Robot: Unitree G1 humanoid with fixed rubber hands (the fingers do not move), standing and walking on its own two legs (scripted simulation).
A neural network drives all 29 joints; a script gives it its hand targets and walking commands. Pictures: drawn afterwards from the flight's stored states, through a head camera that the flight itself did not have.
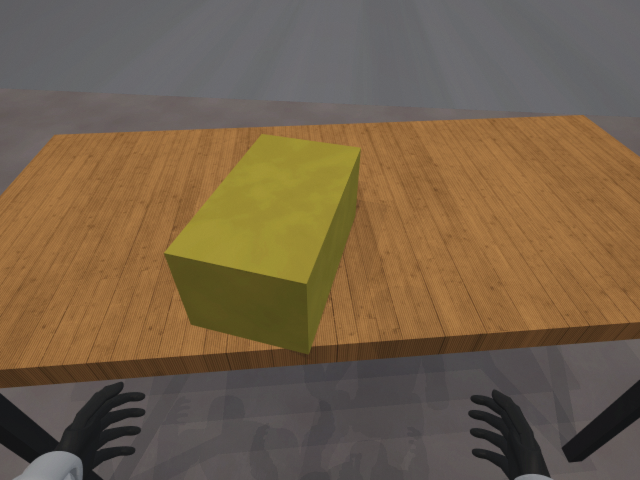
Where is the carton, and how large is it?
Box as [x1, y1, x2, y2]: [164, 134, 360, 354]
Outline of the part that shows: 261,134 167,248 164,254 191,324 308,354 354,217 360,148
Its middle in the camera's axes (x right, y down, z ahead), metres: -0.06 -0.01 +0.61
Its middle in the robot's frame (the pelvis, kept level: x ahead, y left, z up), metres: +0.47 +0.09 +0.07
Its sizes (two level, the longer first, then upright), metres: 0.317 0.182 0.149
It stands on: a table, 0.78 m high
